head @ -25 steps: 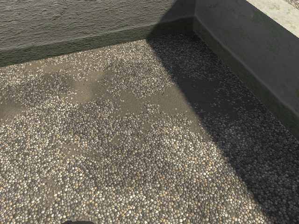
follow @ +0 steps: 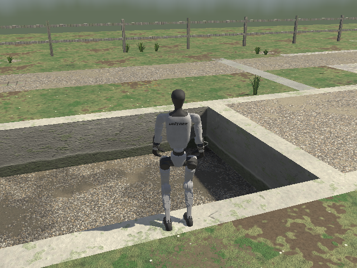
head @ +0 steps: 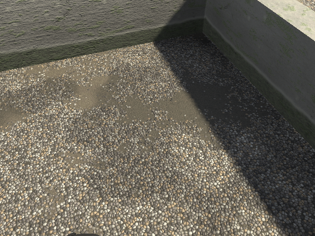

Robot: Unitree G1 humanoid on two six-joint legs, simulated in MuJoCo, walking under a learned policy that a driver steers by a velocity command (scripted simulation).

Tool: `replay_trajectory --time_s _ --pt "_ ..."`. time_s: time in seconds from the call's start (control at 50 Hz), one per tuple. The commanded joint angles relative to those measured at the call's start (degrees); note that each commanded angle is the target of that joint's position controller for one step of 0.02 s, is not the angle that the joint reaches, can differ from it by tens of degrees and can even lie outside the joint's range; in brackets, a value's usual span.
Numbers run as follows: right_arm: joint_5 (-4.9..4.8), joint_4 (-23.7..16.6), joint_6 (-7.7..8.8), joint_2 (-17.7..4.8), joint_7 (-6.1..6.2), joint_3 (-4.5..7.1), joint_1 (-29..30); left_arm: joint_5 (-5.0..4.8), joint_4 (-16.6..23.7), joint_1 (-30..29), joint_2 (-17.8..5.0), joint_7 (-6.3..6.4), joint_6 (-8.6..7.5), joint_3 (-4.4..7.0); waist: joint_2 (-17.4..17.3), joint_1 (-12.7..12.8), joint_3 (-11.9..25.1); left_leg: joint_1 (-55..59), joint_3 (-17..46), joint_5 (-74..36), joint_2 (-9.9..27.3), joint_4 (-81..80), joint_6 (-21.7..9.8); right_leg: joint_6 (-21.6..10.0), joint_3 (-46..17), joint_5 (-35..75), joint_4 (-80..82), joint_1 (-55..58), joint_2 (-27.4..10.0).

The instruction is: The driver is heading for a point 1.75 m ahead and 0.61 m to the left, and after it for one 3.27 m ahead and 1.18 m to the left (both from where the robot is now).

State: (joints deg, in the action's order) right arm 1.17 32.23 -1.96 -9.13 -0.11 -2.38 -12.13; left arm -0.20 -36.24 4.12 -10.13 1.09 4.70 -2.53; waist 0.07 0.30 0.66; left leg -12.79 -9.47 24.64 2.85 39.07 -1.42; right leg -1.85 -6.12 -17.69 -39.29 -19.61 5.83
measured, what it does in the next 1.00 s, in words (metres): stands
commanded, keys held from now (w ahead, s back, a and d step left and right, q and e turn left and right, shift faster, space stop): w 1.00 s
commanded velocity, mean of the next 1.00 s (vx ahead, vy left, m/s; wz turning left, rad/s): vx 0.50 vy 0.00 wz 0.00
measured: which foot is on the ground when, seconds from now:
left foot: down 0.00-1.00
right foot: down 0.00-1.00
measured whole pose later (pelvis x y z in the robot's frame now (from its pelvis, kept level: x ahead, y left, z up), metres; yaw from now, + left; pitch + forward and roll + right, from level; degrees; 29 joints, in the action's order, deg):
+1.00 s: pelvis +0.00 +0.00 +0.00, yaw +0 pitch -2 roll +0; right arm 1.2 32.3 -2.1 -9.0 -0.1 -2.5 -12.0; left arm -0.1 -36.0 4.2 -9.9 1.0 4.5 -2.7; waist 0.1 0.4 0.7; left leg -12.9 -9.2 24.8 2.8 39.3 -1.4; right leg -1.9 -5.3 -17.7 -39.5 -19.9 5.5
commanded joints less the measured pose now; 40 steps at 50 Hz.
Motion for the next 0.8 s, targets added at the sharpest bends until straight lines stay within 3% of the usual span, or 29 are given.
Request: replay_trajectory --time_s 0.02,0.04,0.06,0.08,0.12,0.14,0.16,0.18,0.24,0.26,0.28,0.3,0.36,0.38,0.4,0.42,0.46,0.48,0.5,0.52,0.58,0.6,0.62,0.64,0.68,0.7,0.72,0.74,0.8 --pt "-0.33 -6.3 0.58 -4.1 0.17 1.01 5.6 -0.12 6.6 -8.2 -3.6 -0.72 -1.01 0.95 -1.4 0.6 -0.8 1.9 6.1 -14.1 4.0 -6.7 -1.1 -1.4 -1.9 18.0 4.6 -5.7 -4.0" --pt "0.09 -4.7 1.06 -4.4 0.12 1.31 1.9 0.16 4.9 -4.2 -4.3 0.10 -1.03 1.15 -0.8 0.0 5.4 4.0 4.7 -5.9 3.2 -6.7 -1.2 -1.4 -2.9 10.0 6.5 -1.5 -3.6" --pt "-0.15 -6.1 0.48 -4.4 0.24 1.15 4.5 0.32 6.3 -7.6 -4.1 -0.75 -1.27 1.14 -0.9 0.4 0.1 2.0 6.3 -15.3 4.5 -6.8 -1.2 -1.3 -1.1 19.3 3.9 -4.7 -3.6" --pt "0.13 -4.6 1.05 -4.5 0.21 1.35 1.4 0.28 4.8 -4.0 -4.3 0.15 -1.26 1.21 -0.5 -0.1 6.4 4.0 4.7 -6.1 3.4 -6.8 -1.1 -1.3 -2.4 10.7 6.2 -0.4 -3.4" --pt "-0.08 -5.0 1.17 -3.3 0.04 0.83 2.7 -0.10 5.5 -6.1 -4.5 0.29 -0.88 1.19 0.7 -0.3 2.3 2.5 4.5 -3.5 2.4 -7.0 -1.2 -1.5 -3.9 7.4 7.5 -2.8 -3.9" --pt "-0.29 -6.2 0.55 -4.1 0.23 0.98 5.5 -0.02 6.6 -8.1 -3.6 -0.73 -1.13 0.96 -1.4 0.6 -0.7 1.7 6.1 -14.3 4.2 -6.9 -1.2 -1.4 -1.5 18.5 4.1 -5.3 -3.9" --pt "-0.03 -5.8 0.34 -5.3 0.36 1.59 4.6 0.79 6.0 -6.4 -3.8 -0.89 -1.34 1.10 -1.9 0.9 1.7 2.2 6.0 -17.0 4.9 -6.3 -1.3 -1.2 -0.4 21.6 4.0 -3.3 -3.6" --pt "0.16 -4.6 0.90 -4.4 0.22 1.39 1.0 0.27 4.5 -3.3 -4.5 0.13 -1.30 1.23 -0.3 -0.3 7.3 4.2 4.3 -6.3 3.0 -6.2 -0.9 -1.4 -2.4 11.7 6.0 0.2 -3.5" --pt "-0.09 -5.0 1.20 -3.0 -0.03 0.77 3.0 -0.16 5.6 -6.3 -4.4 0.29 -0.79 1.11 0.8 -0.2 2.3 2.8 4.4 -3.3 2.1 -6.6 -1.2 -1.6 -4.4 6.4 8.0 -3.4 -4.2" --pt "-0.32 -6.2 0.57 -4.0 0.18 0.97 5.6 -0.13 6.7 -8.1 -3.5 -0.72 -1.06 0.91 -1.5 0.6 -0.9 1.8 6.1 -14.2 3.9 -6.7 -1.1 -1.4 -1.7 17.9 4.5 -5.6 -4.0" --pt "0.05 -5.8 0.34 -5.2 0.30 1.50 4.6 0.70 6.1 -6.4 -3.8 -0.90 -1.33 1.06 -1.9 0.9 1.7 2.5 6.2 -17.2 5.0 -6.2 -1.3 -1.2 -0.6 21.0 3.9 -4.0 -3.6" --pt "0.18 -4.5 0.96 -4.4 0.20 1.39 0.8 0.33 4.5 -3.3 -4.4 0.13 -1.36 1.21 -0.3 -0.3 7.5 4.5 4.5 -6.5 3.2 -6.3 -1.0 -1.4 -2.3 11.3 6.1 0.1 -3.4" --pt "-0.10 -5.0 1.22 -3.1 -0.01 0.77 3.0 -0.13 5.7 -6.2 -4.3 0.27 -0.83 1.10 0.5 -0.2 2.2 2.6 4.6 -3.4 2.2 -6.8 -1.2 -1.6 -4.1 6.4 7.7 -3.2 -4.1" --pt "-0.35 -6.2 0.57 -4.1 0.19 0.97 5.6 -0.08 6.7 -8.0 -3.5 -0.73 -1.08 0.92 -1.6 0.7 -1.0 1.6 6.3 -14.4 4.0 -6.8 -1.1 -1.3 -1.5 17.9 4.3 -5.4 -4.0" --pt "0.02 -5.8 0.32 -5.2 0.31 1.49 4.6 0.74 6.1 -6.3 -3.8 -0.91 -1.33 1.07 -2.0 0.9 1.5 2.3 6.2 -17.3 5.0 -6.3 -1.3 -1.2 -0.4 21.0 3.8 -3.8 -3.6" --pt "0.17 -4.5 0.94 -4.4 0.21 1.37 0.8 0.35 4.5 -3.2 -4.4 0.12 -1.36 1.20 -0.4 -0.3 7.4 4.4 4.6 -6.7 3.2 -6.4 -1.0 -1.4 -2.1 11.3 6.0 0.2 -3.4" --pt "0.00 -4.9 1.14 -3.0 0.04 0.71 2.6 -0.11 5.5 -6.1 -4.2 0.33 -0.99 1.13 0.7 -0.3 3.1 2.6 4.6 -3.5 2.4 -7.0 -1.2 -1.5 -3.6 7.1 7.2 -2.4 -3.9" --pt "-0.33 -6.1 0.55 -4.0 0.23 0.97 5.6 0.07 6.7 -8.1 -3.4 -0.70 -1.20 0.90 -1.4 0.6 -0.4 1.4 6.2 -14.1 4.1 -6.9 -1.1 -1.4 -1.3 18.4 4.2 -4.7 -4.0" --pt "-0.05 -5.8 0.29 -5.2 0.34 1.52 4.8 0.76 6.1 -6.4 -3.6 -0.87 -1.36 1.03 -1.9 1.0 1.7 1.9 6.0 -16.7 4.7 -6.3 -1.2 -1.2 -0.3 21.4 4.0 -3.2 -3.7" --pt "0.14 -4.6 0.85 -4.2 0.21 1.32 1.1 0.27 4.6 -3.4 -4.3 0.13 -1.30 1.17 -0.3 -0.3 7.3 4.0 4.3 -6.1 2.9 -6.2 -0.9 -1.4 -2.2 11.3 6.0 0.2 -3.6" --pt "-0.09 -5.0 1.18 -2.9 -0.04 0.71 3.0 -0.15 5.7 -6.3 -4.3 0.29 -0.81 1.07 0.8 -0.2 2.2 2.6 4.5 -3.2 2.0 -6.6 -1.2 -1.6 -4.3 6.0 8.0 -3.3 -4.3" --pt "-0.32 -6.2 0.56 -3.9 0.16 0.91 5.6 -0.12 6.8 -8.0 -3.4 -0.72 -1.10 0.87 -1.4 0.6 -0.9 1.6 6.3 -14.1 3.8 -6.7 -1.1 -1.4 -1.5 17.6 4.5 -5.6 -4.1" --pt "0.04 -5.8 0.33 -5.1 0.29 1.45 4.6 0.71 6.1 -6.3 -3.7 -0.90 -1.37 1.02 -1.9 0.9 1.6 2.3 6.3 -17.1 4.9 -6.2 -1.3 -1.2 -0.4 20.7 3.9 -3.9 -3.7" --pt "0.16 -4.5 0.96 -4.4 0.20 1.34 0.8 0.35 4.6 -3.2 -4.3 0.12 -1.39 1.17 -0.4 -0.3 7.4 4.3 4.7 -6.4 3.1 -6.3 -1.0 -1.4 -2.1 10.9 6.0 0.2 -3.5" --pt "0.00 -4.9 1.15 -3.0 0.03 0.68 2.6 -0.12 5.6 -6.1 -4.2 0.32 -1.01 1.10 0.7 -0.3 3.0 2.5 4.7 -3.3 2.4 -7.0 -1.2 -1.5 -3.6 6.7 7.3 -2.4 -4.0" --pt "-0.34 -6.1 0.56 -3.9 0.22 0.93 5.6 0.06 6.8 -8.1 -3.3 -0.71 -1.23 0.87 -1.4 0.6 -0.5 1.3 6.3 -14.0 4.0 -6.9 -1.2 -1.4 -1.2 18.1 4.2 -4.8 -4.1" --pt "-0.06 -5.8 0.29 -5.1 0.33 1.48 4.9 0.76 6.1 -6.3 -3.5 -0.89 -1.39 1.00 -2.0 1.0 1.7 1.8 6.1 -16.6 4.7 -6.3 -1.2 -1.2 -0.2 21.1 4.0 -3.2 -3.8" --pt "0.13 -4.6 0.85 -4.2 0.21 1.28 1.2 0.29 4.6 -3.4 -4.2 0.11 -1.33 1.14 -0.3 -0.3 7.2 3.9 4.5 -5.9 2.9 -6.3 -0.9 -1.4 -2.1 11.0 6.1 0.2 -3.6" --pt "-0.09 -4.9 1.19 -2.9 -0.04 0.67 3.0 -0.14 5.7 -6.2 -4.2 0.27 -0.83 1.04 0.8 -0.2 2.2 2.4 4.6 -3.0 2.0 -6.7 -1.2 -1.6 -4.1 5.7 8.0 -3.3 -4.4"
